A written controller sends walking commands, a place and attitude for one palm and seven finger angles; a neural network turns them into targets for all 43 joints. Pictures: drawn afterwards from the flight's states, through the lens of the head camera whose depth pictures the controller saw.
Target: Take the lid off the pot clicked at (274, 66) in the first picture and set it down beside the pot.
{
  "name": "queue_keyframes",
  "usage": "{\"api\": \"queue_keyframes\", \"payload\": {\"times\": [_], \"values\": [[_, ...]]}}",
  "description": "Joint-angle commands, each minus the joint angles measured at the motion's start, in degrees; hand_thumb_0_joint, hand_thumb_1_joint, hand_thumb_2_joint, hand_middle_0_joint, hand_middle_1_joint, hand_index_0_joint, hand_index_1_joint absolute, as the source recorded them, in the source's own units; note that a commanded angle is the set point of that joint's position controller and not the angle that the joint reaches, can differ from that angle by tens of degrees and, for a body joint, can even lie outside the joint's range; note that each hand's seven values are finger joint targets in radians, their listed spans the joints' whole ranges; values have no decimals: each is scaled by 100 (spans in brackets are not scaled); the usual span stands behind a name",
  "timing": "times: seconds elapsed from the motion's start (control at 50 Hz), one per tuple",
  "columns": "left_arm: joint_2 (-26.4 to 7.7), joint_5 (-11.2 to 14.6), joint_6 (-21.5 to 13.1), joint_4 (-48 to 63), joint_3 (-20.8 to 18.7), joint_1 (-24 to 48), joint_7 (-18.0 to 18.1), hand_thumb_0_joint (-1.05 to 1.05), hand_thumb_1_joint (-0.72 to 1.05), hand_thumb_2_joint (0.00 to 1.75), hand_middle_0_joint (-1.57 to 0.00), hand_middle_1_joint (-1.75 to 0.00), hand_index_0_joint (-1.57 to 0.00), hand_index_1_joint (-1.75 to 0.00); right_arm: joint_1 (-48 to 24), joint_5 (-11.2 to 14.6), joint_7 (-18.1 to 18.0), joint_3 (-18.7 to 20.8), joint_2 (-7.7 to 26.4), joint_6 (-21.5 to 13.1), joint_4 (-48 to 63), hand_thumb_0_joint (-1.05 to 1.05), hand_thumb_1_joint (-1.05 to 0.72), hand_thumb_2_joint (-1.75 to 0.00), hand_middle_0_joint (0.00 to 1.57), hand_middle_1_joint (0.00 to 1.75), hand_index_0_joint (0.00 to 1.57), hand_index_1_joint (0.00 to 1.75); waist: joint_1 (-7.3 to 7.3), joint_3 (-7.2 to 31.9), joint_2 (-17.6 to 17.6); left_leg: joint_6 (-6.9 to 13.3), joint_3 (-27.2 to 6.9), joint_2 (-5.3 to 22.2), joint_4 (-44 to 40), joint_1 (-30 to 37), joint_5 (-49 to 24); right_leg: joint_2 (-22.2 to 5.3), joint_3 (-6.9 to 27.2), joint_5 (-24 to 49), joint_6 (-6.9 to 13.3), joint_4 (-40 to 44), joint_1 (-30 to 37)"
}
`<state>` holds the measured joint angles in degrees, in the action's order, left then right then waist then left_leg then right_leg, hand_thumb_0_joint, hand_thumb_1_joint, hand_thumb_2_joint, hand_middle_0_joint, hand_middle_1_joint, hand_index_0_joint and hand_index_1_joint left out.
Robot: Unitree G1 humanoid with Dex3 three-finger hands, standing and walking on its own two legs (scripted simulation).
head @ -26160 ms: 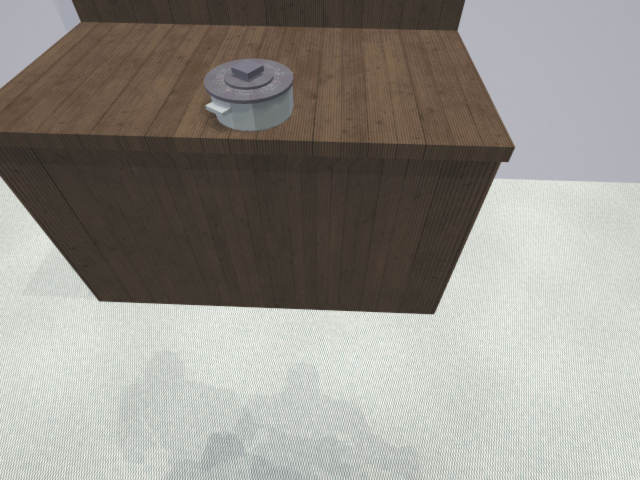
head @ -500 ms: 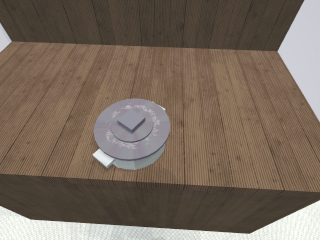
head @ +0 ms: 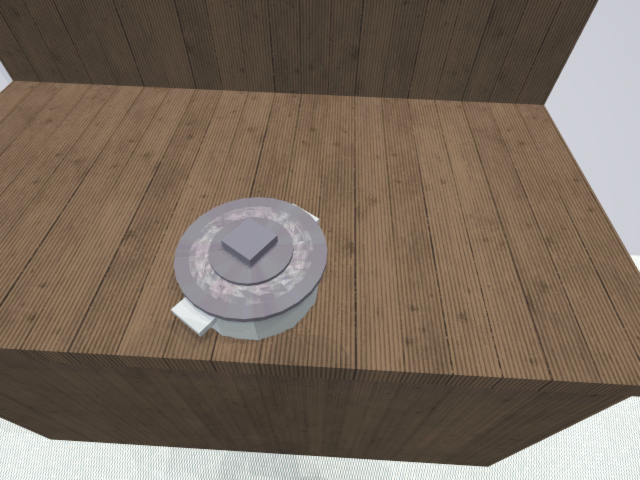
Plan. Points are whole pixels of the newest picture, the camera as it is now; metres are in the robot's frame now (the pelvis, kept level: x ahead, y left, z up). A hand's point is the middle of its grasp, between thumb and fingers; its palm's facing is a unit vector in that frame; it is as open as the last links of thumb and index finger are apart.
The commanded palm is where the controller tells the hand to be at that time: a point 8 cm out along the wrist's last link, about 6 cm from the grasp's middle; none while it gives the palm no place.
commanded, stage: look again from close up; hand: left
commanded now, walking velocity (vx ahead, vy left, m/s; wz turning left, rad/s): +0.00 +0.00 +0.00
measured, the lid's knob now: (250, 241) +0.38 +0.12 +0.09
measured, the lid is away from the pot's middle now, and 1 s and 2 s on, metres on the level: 0.00 0.00 0.00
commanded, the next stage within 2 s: shuffle to correct the standing spot in 0.72 s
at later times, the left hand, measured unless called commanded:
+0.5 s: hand out of the picture -0.03 +0.16 -0.18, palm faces +0.02 -0.99 -0.15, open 7.4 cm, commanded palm none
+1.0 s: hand out of the picture -0.03 +0.17 -0.18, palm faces +0.02 -0.99 -0.14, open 7.4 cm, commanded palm none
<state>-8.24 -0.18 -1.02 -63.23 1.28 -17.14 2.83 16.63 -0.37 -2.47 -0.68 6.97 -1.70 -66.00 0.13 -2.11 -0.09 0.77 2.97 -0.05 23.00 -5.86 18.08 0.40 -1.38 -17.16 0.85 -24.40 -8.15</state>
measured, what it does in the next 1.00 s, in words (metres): stands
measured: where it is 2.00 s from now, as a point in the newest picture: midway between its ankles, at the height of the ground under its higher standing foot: outside the picture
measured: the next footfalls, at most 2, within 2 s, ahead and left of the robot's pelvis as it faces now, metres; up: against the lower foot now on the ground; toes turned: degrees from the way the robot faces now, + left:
none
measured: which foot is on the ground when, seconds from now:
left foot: down 0.00-1.00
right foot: down 0.00-1.00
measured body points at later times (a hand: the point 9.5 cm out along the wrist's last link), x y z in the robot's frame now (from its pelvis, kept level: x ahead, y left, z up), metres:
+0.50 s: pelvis +0.00 +0.01 +0.00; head +0.03 +0.02 +0.45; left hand -0.03 +0.21 -0.17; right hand -0.03 -0.19 -0.16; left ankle -0.07 +0.11 -0.74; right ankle -0.05 -0.11 -0.74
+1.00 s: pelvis -0.01 +0.02 +0.00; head +0.03 +0.04 +0.45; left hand -0.03 +0.23 -0.17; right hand -0.04 -0.18 -0.15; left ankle -0.07 +0.11 -0.74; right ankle -0.05 -0.11 -0.74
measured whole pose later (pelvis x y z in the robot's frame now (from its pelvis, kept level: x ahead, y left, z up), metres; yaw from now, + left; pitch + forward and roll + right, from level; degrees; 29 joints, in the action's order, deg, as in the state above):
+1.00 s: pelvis -0.01 +0.02 +0.00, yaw +0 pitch +2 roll +0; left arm -7.4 0.0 -0.3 -62.7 1.0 -18.3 3.1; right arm 17.4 0.2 -3.1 -0.5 4.7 -2.3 -66.1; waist 0.0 -3.0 -2.6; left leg 2.8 3.6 -1.9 23.8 -7.7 17.7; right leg -1.4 -0.7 -16.6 -1.2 -25.0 -9.9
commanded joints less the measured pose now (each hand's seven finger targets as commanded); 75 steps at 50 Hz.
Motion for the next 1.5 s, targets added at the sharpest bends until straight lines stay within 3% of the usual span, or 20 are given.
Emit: {"api": "queue_keyframes", "payload": {"times": [0.0,0.3,0.42,0.48,0.62,0.68,0.78,0.82,0.9,1.0,1.02,1.1,1.12,1.2,1.22,1.32,1.38,1.42,1.46,1.48], "values": [[-466,-3,-81,123,-99,-523,41,0,90,90,-20,-30,-20,-30,528,18,-18,35,409,-42,35,0,-90,-90,20,30,20,30,-21,-103,48,105,-495,676,-267,-64,-1958,-762,610,2219,207,235,-35],[-351,-7,-77,84,-83,-646,35,0,90,90,-20,-30,-20,-30,628,30,-27,25,323,-79,-7,0,-90,-90,20,30,20,30,-28,-144,100,163,-549,682,-267,-112,-2057,-729,581,1912,194,245,-112],[-342,4,-75,61,-72,-705,29,0,90,90,-20,-30,-20,-30,635,33,-29,32,308,-80,-25,0,-90,-90,20,30,20,30,-41,-235,-100,186,-572,694,-264,-193,-1926,-706,555,1782,184,279,-140],[-294,-2,-70,40,-63,-722,36,0,90,90,-20,-30,-20,-30,675,34,-33,24,306,-89,-33,0,-90,-90,20,30,20,30,-27,-211,66,190,-559,687,-274,-162,-1983,-717,572,1715,174,252,-179],[-297,9,-79,37,-62,-778,36,0,90,90,-20,-30,-20,-30,701,40,-44,35,293,-109,-38,0,-90,-90,20,30,20,30,-46,-134,-75,222,-607,703,-218,-149,-2209,-703,531,1821,165,236,-98],[-253,6,-70,16,-58,-779,43,0,90,90,-20,-30,-20,-30,715,37,-52,25,288,-114,-44,0,-90,-90,20,30,20,30,-37,-158,128,218,-601,697,-245,-129,-2262,-719,549,1734,155,215,-164],[-232,2,-67,-2,-48,-804,43,0,90,90,-20,-30,-20,-30,736,42,-51,21,275,-117,-48,0,-90,-90,20,30,20,30,-42,-235,52,241,-620,695,-262,-189,-2242,-721,519,1668,136,225,-196],[-270,7,-58,23,-51,-796,40,0,90,90,-20,-30,-20,-30,726,49,-54,29,280,-122,-38,0,-90,-90,20,30,20,30,-44,-222,-103,249,-651,721,-256,-208,-2438,-702,494,1790,130,209,-156],[-312,8,-7,112,-114,-790,75,0,90,90,-20,-30,-20,-30,655,79,-85,76,330,-124,47,0,-90,-90,20,30,20,30,-41,-39,84,236,-669,795,-135,21,-3490,-735,514,2150,72,17,-203],[-415,0,80,260,-189,-736,98,0,90,90,-20,-30,-20,-30,535,99,-103,160,405,-63,166,0,-90,-90,20,30,20,30,-49,86,244,239,-680,894,17,102,-3972,-735,469,2101,14,-167,-345],[-451,-1,91,310,-205,-722,92,0,90,90,-20,-30,-20,-30,504,99,-101,187,433,-44,198,0,-90,-90,20,30,20,30,-47,107,106,253,-711,919,71,62,-3923,-698,449,2073,19,-177,-316],[-455,-30,161,425,-248,-645,95,0,90,90,-20,-30,-20,-30,393,78,-86,260,513,41,339,0,-90,-90,20,30,20,30,-28,183,254,312,-767,999,135,-41,-3657,-631,405,1766,-25,-388,-502],[-483,-28,175,458,-250,-635,87,0,90,90,-20,-30,-20,-30,349,75,-75,275,526,59,365,0,-90,-90,20,30,20,30,-53,157,87,355,-820,1038,143,-174,-3446,-598,365,1658,-16,-395,-467],[-475,-64,244,550,-278,-595,83,0,90,90,-20,-30,-20,-30,127,49,-46,319,581,124,543,0,-90,-90,20,30,20,30,-60,88,388,470,-923,1140,67,-565,-2759,-478,320,1095,-54,-655,-616],[-493,-67,250,556,-283,-598,75,0,90,90,-20,-30,-20,-30,75,42,-35,334,595,136,578,0,-90,-90,20,30,20,30,-94,72,261,509,-963,1170,73,-763,-2508,-460,296,999,-39,-684,-528],[-593,-109,283,681,-300,-553,60,0,90,90,-20,-30,-20,-30,-111,20,12,392,653,222,774,0,-90,-90,20,30,20,30,-75,11,188,478,-881,1106,228,-1227,-1460,-437,385,1090,28,-845,-648],[-688,-147,267,791,-295,-495,50,0,90,90,-20,-30,-20,-30,-106,19,48,418,609,279,885,0,-90,-90,20,30,20,30,-19,46,-67,308,-633,748,653,-1300,-416,-638,762,1150,171,-542,-938],[-849,-149,195,834,-262,-399,27,0,90,90,-20,-30,-20,-30,120,21,80,385,392,309,870,0,-90,-90,20,30,20,30,50,145,-667,106,-271,257,1099,-1124,749,-1043,1388,-190,417,407,-1194],[-1006,-140,190,840,-275,-190,10,0,90,90,-20,-30,-20,-30,313,-1,136,359,302,355,726,0,-90,-90,20,30,20,30,141,41,-1004,4,-99,75,1726,-551,622,-1287,1771,-2354,487,1398,-2032],[-1018,-141,183,872,-278,-17,11,0,90,90,-20,-30,-20,-30,442,-19,158,340,279,357,643,0,-90,-90,20,30,20,30,199,-104,-977,6,-97,78,1823,-354,469,-1269,1731,-2692,459,1591,-2360]]}}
